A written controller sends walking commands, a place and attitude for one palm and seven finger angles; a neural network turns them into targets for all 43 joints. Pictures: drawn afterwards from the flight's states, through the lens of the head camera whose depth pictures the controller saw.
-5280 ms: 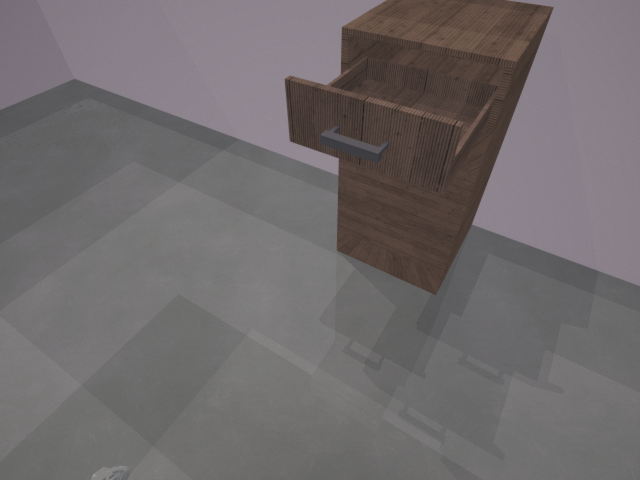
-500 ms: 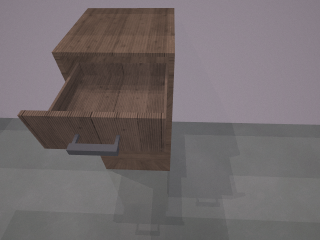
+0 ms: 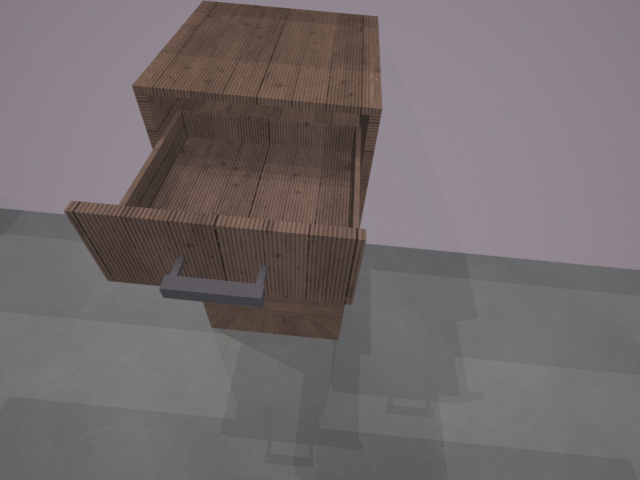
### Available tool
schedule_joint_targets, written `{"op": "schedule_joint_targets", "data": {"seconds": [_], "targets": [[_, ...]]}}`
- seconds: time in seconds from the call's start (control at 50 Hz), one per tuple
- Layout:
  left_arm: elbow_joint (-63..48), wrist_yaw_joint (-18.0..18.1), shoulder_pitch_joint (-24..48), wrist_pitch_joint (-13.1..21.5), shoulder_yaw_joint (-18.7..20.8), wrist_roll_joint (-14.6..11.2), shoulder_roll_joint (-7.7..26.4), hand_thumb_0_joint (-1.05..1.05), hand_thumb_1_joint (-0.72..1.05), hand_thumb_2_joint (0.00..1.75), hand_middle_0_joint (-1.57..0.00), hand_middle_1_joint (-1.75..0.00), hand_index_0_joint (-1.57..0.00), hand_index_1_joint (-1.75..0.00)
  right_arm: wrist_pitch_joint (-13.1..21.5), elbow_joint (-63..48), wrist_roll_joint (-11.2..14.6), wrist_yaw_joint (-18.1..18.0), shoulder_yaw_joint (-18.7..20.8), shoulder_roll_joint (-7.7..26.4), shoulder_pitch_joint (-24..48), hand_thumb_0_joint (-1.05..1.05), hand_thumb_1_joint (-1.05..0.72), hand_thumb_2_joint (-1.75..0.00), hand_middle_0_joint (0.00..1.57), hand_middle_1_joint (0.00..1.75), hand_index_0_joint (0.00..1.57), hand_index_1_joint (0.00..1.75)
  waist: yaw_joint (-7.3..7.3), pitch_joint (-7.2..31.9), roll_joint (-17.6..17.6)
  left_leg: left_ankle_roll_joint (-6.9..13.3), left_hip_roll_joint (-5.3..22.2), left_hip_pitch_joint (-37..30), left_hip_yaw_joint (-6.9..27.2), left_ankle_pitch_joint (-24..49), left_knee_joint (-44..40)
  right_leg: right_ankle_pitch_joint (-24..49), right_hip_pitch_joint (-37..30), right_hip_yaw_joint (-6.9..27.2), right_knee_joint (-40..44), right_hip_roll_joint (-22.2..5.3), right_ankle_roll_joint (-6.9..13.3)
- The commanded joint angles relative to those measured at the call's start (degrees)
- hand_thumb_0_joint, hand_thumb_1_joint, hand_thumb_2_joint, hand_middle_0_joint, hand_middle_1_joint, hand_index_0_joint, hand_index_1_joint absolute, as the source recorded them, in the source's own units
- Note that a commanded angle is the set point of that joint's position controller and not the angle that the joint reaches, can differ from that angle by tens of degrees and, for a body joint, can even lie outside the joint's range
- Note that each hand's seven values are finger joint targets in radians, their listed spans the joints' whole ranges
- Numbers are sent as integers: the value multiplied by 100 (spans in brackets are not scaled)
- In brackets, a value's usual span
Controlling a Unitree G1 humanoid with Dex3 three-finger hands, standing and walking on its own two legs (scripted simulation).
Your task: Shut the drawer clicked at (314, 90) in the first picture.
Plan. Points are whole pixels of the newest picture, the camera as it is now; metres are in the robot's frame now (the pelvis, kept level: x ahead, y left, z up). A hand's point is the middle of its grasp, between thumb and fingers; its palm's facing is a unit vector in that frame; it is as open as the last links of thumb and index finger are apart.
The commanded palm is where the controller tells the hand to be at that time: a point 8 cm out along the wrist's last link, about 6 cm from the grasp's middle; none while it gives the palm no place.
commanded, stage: come to a stop and stand still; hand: left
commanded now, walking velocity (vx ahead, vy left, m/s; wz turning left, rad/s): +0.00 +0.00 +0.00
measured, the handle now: (217, 279) +0.36 +0.18 +0.02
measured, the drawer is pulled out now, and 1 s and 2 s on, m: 0.30 0.30 0.30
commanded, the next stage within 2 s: look again from close up in 0.40 s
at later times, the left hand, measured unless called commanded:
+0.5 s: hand out of the picture -0.03 +0.18 -0.17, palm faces +0.02 -0.98 -0.19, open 7.4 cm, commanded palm none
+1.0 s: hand out of the picture -0.05 +0.16 -0.18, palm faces +0.02 -0.98 -0.18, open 7.4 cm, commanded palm none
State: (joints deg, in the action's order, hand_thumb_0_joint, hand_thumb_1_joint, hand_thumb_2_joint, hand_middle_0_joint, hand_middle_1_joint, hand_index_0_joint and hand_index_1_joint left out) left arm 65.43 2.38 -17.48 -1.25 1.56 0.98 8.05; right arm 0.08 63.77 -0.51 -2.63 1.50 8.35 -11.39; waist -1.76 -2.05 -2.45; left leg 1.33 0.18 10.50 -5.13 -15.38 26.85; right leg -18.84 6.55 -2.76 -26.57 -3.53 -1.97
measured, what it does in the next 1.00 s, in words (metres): stands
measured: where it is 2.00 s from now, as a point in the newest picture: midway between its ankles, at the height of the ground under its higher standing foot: outside the picture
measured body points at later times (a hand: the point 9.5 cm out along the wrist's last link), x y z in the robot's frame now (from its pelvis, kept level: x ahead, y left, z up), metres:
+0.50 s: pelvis -0.01 +0.01 +0.01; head +0.00 +0.01 +0.46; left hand -0.03 +0.23 -0.16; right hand -0.04 -0.20 -0.16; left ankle -0.01 +0.10 -0.74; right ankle -0.05 -0.13 -0.74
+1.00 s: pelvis -0.05 +0.00 +0.00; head -0.05 +0.01 +0.45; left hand -0.05 +0.22 -0.16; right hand -0.03 -0.23 -0.15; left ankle -0.01 +0.10 -0.74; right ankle -0.05 -0.13 -0.74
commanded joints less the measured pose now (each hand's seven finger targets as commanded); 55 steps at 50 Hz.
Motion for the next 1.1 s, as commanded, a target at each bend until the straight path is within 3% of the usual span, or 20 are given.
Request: {"op": "schedule_joint_targets", "data": {"seconds": [0.0,0.2,0.32,0.46,0.48,0.5,0.52,0.56,0.6,0.64,0.68,0.7,0.72,0.88,1.04,1.08], "targets": [[-56,-7,-360,88,-8,4,417,0,90,90,-20,-30,-20,-30,76,-68,8,-12,35,592,-398,0,-90,-90,20,30,20,30,89,-183,373,64,761,-337,687,1960,-711,1121,424,211,566,-299,164],[-93,-22,-209,98,-30,3,515,0,90,90,-20,-30,-20,-30,103,-11,-5,33,7,625,-436,0,-90,-90,20,30,20,30,108,-235,226,-7,694,-246,702,1156,-1122,935,341,213,723,-333,111],[-77,-22,-250,107,-34,-4,517,0,90,90,-20,-30,-20,-30,117,44,-12,47,0,639,-514,0,-90,-90,20,30,20,30,97,-209,316,-30,670,-198,725,888,-1247,926,324,207,714,-353,113],[-38,1,-345,150,-43,-24,465,0,90,90,-20,-30,-20,-30,135,173,0,41,-7,517,-760,0,-90,-90,20,30,20,30,140,-106,184,-22,622,-329,661,1167,-1123,1011,312,255,787,-355,153],[-61,196,-362,337,-186,100,604,0,90,90,-20,-30,-20,-30,216,-245,33,157,-76,833,-537,0,-90,-90,20,30,20,30,126,-431,337,-116,747,266,637,2260,-51,1549,596,411,631,-434,226],[-151,174,-442,365,-130,56,769,0,90,90,-20,-30,-20,-30,243,-322,-10,151,-78,726,-631,0,-90,-90,20,30,20,30,215,-402,727,-198,543,181,586,2356,-165,1980,484,337,402,-456,333],[-246,137,-611,356,-114,17,694,0,90,90,-20,-30,-20,-30,273,-251,-41,125,-50,498,-833,0,-90,-90,20,30,20,30,150,21,764,-97,553,42,566,1860,-246,1586,210,373,255,-437,404],[-273,114,-499,363,-151,-33,629,0,90,90,-20,-30,-20,-30,241,-293,-6,120,-69,574,-911,0,-90,-90,20,30,20,30,216,630,280,10,588,-90,674,1802,-79,1534,39,308,186,-382,407],[-400,92,-375,322,-152,-36,627,0,90,90,-20,-30,-20,-30,188,-375,-4,124,-55,599,-817,0,-90,-90,20,30,20,30,222,434,74,32,584,-30,663,1437,-105,1277,257,289,200,-351,377],[-436,79,-321,293,-158,-35,567,0,90,90,-20,-30,-20,-30,139,-385,1,142,-52,586,-784,0,-90,-90,20,30,20,30,241,-31,-65,32,520,270,685,827,-241,766,517,294,278,-333,370],[-489,67,-311,278,-162,-18,569,0,90,90,-20,-30,-20,-30,99,-411,0,170,-41,577,-774,0,-90,-90,20,30,20,30,263,-407,-79,22,469,452,693,343,-368,336,788,326,372,-294,387],[-501,60,-323,263,-154,-8,588,0,90,90,-20,-30,-20,-30,93,-395,-11,173,-50,563,-736,0,-90,-90,20,30,20,30,232,-467,99,15,478,429,694,359,-410,350,837,318,382,-291,387],[-509,57,-348,262,-159,-9,610,0,90,90,-20,-30,-20,-30,87,-390,-2,180,-60,567,-745,0,-90,-90,20,30,20,30,234,-538,47,9,459,503,690,247,-443,268,829,317,407,-290,374],[-595,21,-421,246,-150,-8,649,0,90,90,-20,-30,-20,-30,65,-414,-10,206,-70,608,-640,0,-90,-90,20,30,20,30,198,-547,253,-19,426,510,686,-243,-699,-24,897,397,593,-270,352],[-584,-4,-469,262,-144,-13,622,0,90,90,-20,-30,-20,-30,92,-338,-1,199,-77,607,-620,0,-90,-90,20,30,20,30,178,-284,224,-36,466,320,637,-27,-719,197,787,381,693,-315,327],[-502,-22,-524,265,-147,-4,615,0,90,90,-20,-30,-20,-30,64,-267,-24,206,-82,614,-676,0,-90,-90,20,30,20,30,187,-235,144,-44,418,282,587,-492,-656,-422,819,372,762,-295,338]]}}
